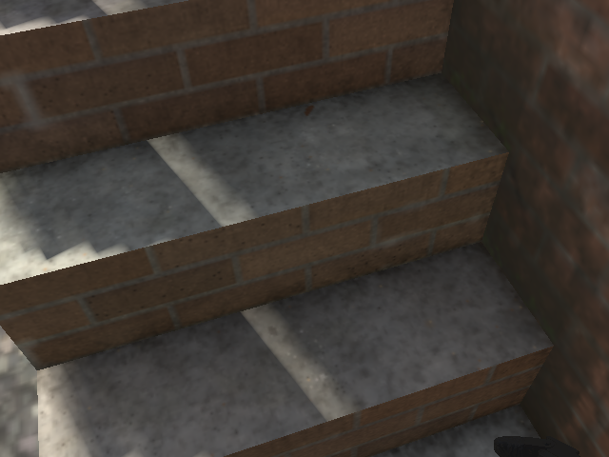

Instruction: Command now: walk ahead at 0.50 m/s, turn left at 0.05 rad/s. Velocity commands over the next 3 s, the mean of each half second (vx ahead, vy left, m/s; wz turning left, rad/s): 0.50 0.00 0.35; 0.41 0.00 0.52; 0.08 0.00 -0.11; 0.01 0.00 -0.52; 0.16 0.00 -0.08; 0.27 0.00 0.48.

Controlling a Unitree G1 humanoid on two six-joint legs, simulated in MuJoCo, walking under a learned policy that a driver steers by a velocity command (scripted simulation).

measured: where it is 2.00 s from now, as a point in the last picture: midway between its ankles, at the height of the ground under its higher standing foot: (275, 404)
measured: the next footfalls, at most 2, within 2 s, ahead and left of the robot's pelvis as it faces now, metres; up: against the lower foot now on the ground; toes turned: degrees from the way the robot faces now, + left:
left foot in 0.26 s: +0.19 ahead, +0.13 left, +0.21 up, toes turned +5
right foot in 0.76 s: +0.54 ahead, -0.01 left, +0.43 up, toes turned +17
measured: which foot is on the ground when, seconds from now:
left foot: up 0.00-0.24, down 0.26-0.78, up 0.80-1.00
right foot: down 0.00-0.28, up 0.30-0.74, down 0.76-1.00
